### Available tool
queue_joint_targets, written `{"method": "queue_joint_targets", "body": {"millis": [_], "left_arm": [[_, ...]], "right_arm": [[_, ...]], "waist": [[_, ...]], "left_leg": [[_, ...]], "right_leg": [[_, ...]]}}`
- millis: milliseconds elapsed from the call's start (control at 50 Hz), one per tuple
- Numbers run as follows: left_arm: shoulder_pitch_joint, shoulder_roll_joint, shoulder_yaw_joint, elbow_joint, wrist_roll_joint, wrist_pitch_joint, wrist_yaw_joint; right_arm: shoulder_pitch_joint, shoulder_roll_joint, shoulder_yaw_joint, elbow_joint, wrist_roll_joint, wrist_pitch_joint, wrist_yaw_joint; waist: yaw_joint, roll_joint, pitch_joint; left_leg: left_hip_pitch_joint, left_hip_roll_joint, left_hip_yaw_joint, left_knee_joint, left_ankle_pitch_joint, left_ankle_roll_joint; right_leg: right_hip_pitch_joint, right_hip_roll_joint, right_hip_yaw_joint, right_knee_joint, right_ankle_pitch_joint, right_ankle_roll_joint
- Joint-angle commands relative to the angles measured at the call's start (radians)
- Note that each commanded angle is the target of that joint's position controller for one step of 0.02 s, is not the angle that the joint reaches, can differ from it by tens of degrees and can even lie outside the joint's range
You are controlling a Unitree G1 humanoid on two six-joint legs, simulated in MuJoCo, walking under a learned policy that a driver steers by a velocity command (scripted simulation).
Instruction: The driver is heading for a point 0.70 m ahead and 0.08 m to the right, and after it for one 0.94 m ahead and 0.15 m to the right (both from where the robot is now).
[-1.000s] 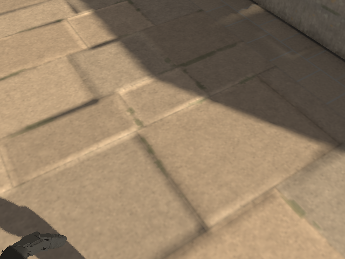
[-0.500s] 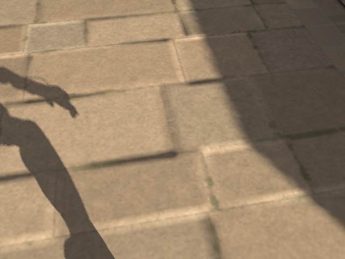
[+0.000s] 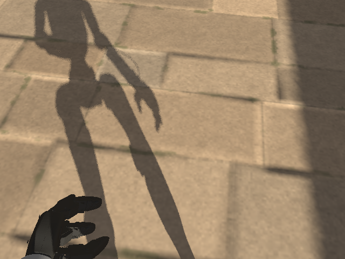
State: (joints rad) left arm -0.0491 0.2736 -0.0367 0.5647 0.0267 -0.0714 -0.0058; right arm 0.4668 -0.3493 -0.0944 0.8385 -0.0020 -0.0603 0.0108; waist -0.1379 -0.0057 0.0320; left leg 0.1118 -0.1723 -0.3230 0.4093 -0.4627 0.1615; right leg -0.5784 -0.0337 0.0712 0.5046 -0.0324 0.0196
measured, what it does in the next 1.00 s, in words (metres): walks ahead, turning right: right foot, then left foot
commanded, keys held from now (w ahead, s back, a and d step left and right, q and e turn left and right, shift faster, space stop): w+q+shift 0.10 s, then w+shift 0.04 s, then w+e+shift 0.72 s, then shift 0.14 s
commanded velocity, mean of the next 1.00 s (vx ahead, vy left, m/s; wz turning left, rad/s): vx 0.96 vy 0.00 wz -0.26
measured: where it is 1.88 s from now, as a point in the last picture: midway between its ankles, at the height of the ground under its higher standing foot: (169, 106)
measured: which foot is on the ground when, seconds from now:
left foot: down 0.00-0.00, up 0.02-0.42, down 0.44-0.88, up 0.90-1.00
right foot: up 0.00-0.00, down 0.02-0.44, up 0.46-0.86, down 0.88-1.00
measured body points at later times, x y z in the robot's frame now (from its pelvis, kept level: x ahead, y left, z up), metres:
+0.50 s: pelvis +0.43 +0.03 +0.00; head +0.47 +0.03 +0.45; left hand +0.32 +0.27 -0.13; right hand +0.71 -0.15 -0.06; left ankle +0.51 +0.13 -0.72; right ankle +0.22 -0.15 -0.64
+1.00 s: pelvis +0.87 -0.03 -0.01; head +0.91 -0.03 +0.44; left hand +1.07 +0.20 -0.13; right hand +0.90 -0.30 -0.12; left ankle +0.77 +0.16 -0.57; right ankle +0.93 -0.06 -0.72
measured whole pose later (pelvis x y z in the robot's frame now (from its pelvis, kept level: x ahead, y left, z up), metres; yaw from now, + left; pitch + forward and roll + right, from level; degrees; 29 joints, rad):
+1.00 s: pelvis +0.87 -0.03 -0.01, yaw -20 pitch -1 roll -1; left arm 0.22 0.32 0.06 0.78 0.01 -0.01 -0.02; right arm 0.22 -0.23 0.00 0.75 -0.01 -0.09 -0.02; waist -0.01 -0.01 0.09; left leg -0.35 0.05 -0.03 1.48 -0.37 -0.02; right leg -0.42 0.17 -0.10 0.67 -0.25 -0.19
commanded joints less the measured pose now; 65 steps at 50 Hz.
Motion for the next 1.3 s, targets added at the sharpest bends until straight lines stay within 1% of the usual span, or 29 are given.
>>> {"method": "queue_joint_targets", "body": {"millis": [20,40,60,100,180,340,380,420,440,460,480,520,540,620,680,740,800,860,880,900,920,940,980,1000,1020,1080,1140,1220,1300], "left_arm": [[0.588,0.279,0.122,0.075,0.015,-0.014,0.054],[0.529,0.344,0.132,0.067,0.06,-0.014,0.049],[0.408,0.282,0.138,0.052,0.039,-0.006,0.039],[0.312,0.135,0.106,0.061,0.028,0.003,0.03],[0.434,0.065,0.082,0.193,0.009,-0.038,0.004],[0.486,0.193,0.108,0.255,-0.024,-0.053,-0.017],[0.516,0.237,0.117,0.277,-0.022,-0.047,-0.015],[0.532,0.262,0.121,0.298,-0.022,-0.034,-0.006],[0.518,0.231,0.113,0.285,-0.026,-0.034,-0.007],[0.571,0.061,0.081,0.241,-0.028,-0.037,-0.008],[0.579,0.087,0.087,0.208,-0.057,-0.026,-0.007],[0.422,0.109,0.095,0.2,-0.032,-0.009,-0.012],[0.416,0.09,0.094,0.211,-0.028,0.002,-0.02],[0.342,0.03,0.091,0.178,-0.001,0.064,-0.047],[0.214,0.016,0.079,0.111,-0.001,0.069,-0.067],[0.106,0.035,0.068,0.07,-0.005,0.064,-0.091],[0.107,0.066,0.071,0.075,-0.008,0.06,-0.092],[0.511,0.172,0.12,0.182,-0.01,0.059,-0.06],[0.63,0.208,0.145,0.237,-0.001,0.058,-0.033],[0.527,0.301,0.165,0.234,-0.003,0.064,-0.014],[0.485,0.377,0.183,0.167,0.014,0.07,-0.014],[0.444,0.308,0.175,0.142,-0.001,0.067,-0.004],[0.361,0.202,0.14,0.169,-0.012,0.051,0.009],[0.271,0.14,0.123,0.094,-0.042,0.001,-0.015],[0.226,0.154,0.121,0.1,-0.039,-0.019,-0.024],[0.242,0.142,0.12,0.141,-0.05,-0.03,-0.002],[0.304,0.136,0.123,0.164,-0.048,0.005,0.04],[0.388,0.116,0.118,0.202,-0.042,0.041,0.06],[0.286,0.098,0.116,0.17,-0.019,0.043,0.048]], "right_arm": [[-0.177,-0.11,-0.018,-0.113,-0.013,-0.033,0.0],[-0.053,0.048,0.027,-0.163,0.033,-0.029,0.001],[-0.073,-0.032,0.035,-0.16,0.011,-0.013,-0.008],[-0.193,-0.092,0.022,-0.148,-0.024,0.012,0.01],[-0.267,0.023,0.061,-0.204,-0.049,0.036,0.054],[-0.555,0.002,0.106,-0.305,-0.038,0.0,0.083],[-0.529,-0.033,0.094,-0.291,-0.04,-0.005,0.059],[-0.265,-0.085,0.063,-0.209,-0.054,-0.015,0.024],[-0.098,-0.14,0.037,-0.165,-0.07,-0.019,0.001],[0.008,-0.229,0.012,-0.153,-0.099,-0.028,-0.017],[0.002,-0.234,0.006,-0.167,-0.075,-0.014,-0.019],[-0.154,-0.083,0.032,-0.149,-0.05,-0.02,-0.015],[-0.184,-0.051,0.037,-0.138,-0.05,-0.026,-0.013],[-0.159,0.009,0.047,-0.07,-0.012,-0.062,-0.007],[-0.166,0.022,0.049,-0.045,-0.016,-0.079,-0.006],[-0.171,-0.022,0.04,-0.033,-0.019,-0.083,-0.017],[-0.11,-0.104,0.025,-0.021,-0.017,-0.069,-0.031],[-0.176,-0.191,-0.002,-0.059,-0.034,-0.011,-0.046],[-0.17,-0.16,0.003,-0.053,-0.035,-0.006,-0.034],[-0.13,0.005,0.043,-0.095,-0.045,-0.019,-0.019],[-0.051,-0.026,0.052,-0.182,-0.007,-0.032,-0.024],[-0.138,-0.063,0.056,-0.175,-0.016,-0.048,-0.031],[-0.162,-0.043,0.063,-0.155,-0.026,-0.041,-0.036],[-0.182,-0.112,0.027,-0.159,0.038,-0.056,-0.044],[-0.164,-0.11,0.02,-0.159,0.044,-0.044,-0.048],[-0.269,-0.009,0.038,-0.202,0.0,-0.031,-0.052],[-0.355,0.058,0.058,-0.204,-0.011,-0.044,-0.027],[-0.47,0.024,0.048,-0.232,-0.004,-0.061,0.016],[-0.223,-0.05,0.013,-0.155,-0.033,-0.086,0.02]], "waist": [[0.372,-0.045,-0.353],[0.229,-0.366,-0.436],[0.2,-0.316,-0.364],[0.191,-0.054,-0.135],[0.147,-0.078,-0.018],[0.141,-0.038,0.091],[0.124,-0.05,0.039],[-0.006,-0.075,-0.137],[-0.083,-0.062,-0.232],[-0.035,0.192,-0.391],[-0.017,0.241,-0.495],[0.042,0.088,-0.141],[0.078,0.079,-0.083],[0.149,0.091,0.028],[0.169,0.098,0.077],[0.173,0.043,0.109],[0.193,0.055,0.056],[0.405,0.108,-0.163],[0.425,0.018,-0.19],[0.27,-0.274,-0.106],[0.224,-0.26,-0.371],[0.238,-0.035,-0.309],[0.134,0.111,-0.062],[0.138,0.152,-0.099],[0.086,0.122,-0.087],[0.097,0.058,-0.021],[0.166,0.007,-0.094],[0.227,-0.059,-0.102],[0.072,-0.058,-0.185]], "left_leg": [[-0.439,0.096,-0.005,0.68,0.684,-0.025],[-0.746,-0.015,0.113,0.946,-0.08,-0.054],[-0.859,0.079,0.163,1.015,0.027,-0.035],[-0.849,0.174,0.219,0.944,0.18,-0.051],[-0.827,0.218,0.178,0.852,0.189,-0.063],[-0.543,0.199,0.37,0.273,0.483,-0.098],[-0.481,0.164,0.375,0.207,0.402,-0.085],[-0.157,0.11,0.375,0.15,0.303,-0.068],[0.108,0.226,0.276,0.165,0.237,-0.059],[0.342,0.553,-0.125,0.103,-0.107,-0.033],[0.314,0.656,-0.483,-0.098,-0.255,0.012],[0.029,0.542,-0.17,-0.132,-0.082,-0.005],[-0.068,0.501,-0.059,-0.161,0.056,-0.02],[-0.209,0.46,0.213,-0.258,0.293,-0.047],[-0.238,0.408,0.42,-0.292,0.5,-0.071],[-0.253,0.362,0.571,-0.341,0.628,-0.101],[-0.108,0.377,0.619,-0.202,1.244,-0.13],[-0.126,0.432,0.577,0.379,1.512,-0.115],[-0.281,0.356,0.575,0.736,1.078,-0.131],[-0.643,0.165,0.533,1.157,-0.042,-0.175],[-0.866,0.119,0.313,1.346,-0.071,-0.186],[-0.91,0.181,0.257,1.282,0.046,-0.178],[-0.806,0.257,0.282,1.105,0.103,-0.183],[-0.732,0.259,0.21,1.079,0.063,-0.192],[-0.687,0.294,0.206,1.005,0.077,-0.2],[-0.638,0.278,0.294,0.674,0.156,-0.215],[-0.567,0.188,0.361,0.32,0.502,-0.217],[-0.557,0.148,0.343,0.103,0.681,-0.191],[-0.287,0.183,0.312,-0.004,0.933,-0.095]], "right_leg": [[0.886,-0.143,0.136,0.039,-0.43,-0.047],[1.049,-0.432,0.69,-0.169,-0.72,-0.128],[0.934,-0.418,0.849,-0.262,-0.887,-0.156],[0.67,-0.32,0.481,-0.25,-0.629,-0.14],[0.468,-0.221,0.222,-0.314,-0.309,-0.136],[0.31,-0.159,0.01,-0.511,0.176,-0.181],[0.457,-0.168,-0.012,-0.38,0.505,-0.173],[0.464,-0.139,-0.035,0.013,0.7,-0.148],[0.262,-0.09,-0.04,0.296,0.464,-0.135],[0.006,0.015,-0.05,0.681,-0.343,-0.128],[-0.114,0.056,0.012,0.876,-0.42,-0.14],[-0.209,-0.042,-0.002,0.834,-0.239,-0.135],[-0.174,-0.064,-0.005,0.802,-0.223,-0.121],[-0.187,-0.12,-0.015,0.752,-0.195,-0.09],[-0.216,-0.118,-0.06,0.641,-0.036,-0.093],[-0.084,-0.072,-0.161,0.366,0.11,-0.134],[0.075,0.047,-0.273,0.25,0.096,-0.188],[0.498,0.134,-0.233,0.237,-0.118,-0.255],[0.699,0.126,-0.139,0.13,-0.116,-0.278],[0.817,-0.075,0.153,0.149,0.261,-0.309],[1.037,-0.265,0.615,-0.034,0.26,-0.498],[0.944,-0.277,0.625,-0.145,0.241,-0.461],[0.567,-0.227,0.408,-0.154,0.448,-0.392],[0.474,-0.211,0.412,-0.179,0.422,-0.376],[0.392,-0.193,0.344,-0.191,0.436,-0.354],[0.241,-0.062,0.128,-0.2,0.646,-0.282],[0.312,0.045,-0.008,-0.157,0.618,-0.186],[0.457,-0.017,0.061,-0.109,0.433,-0.144],[0.478,0.018,0.067,0.245,0.459,-0.086]]}}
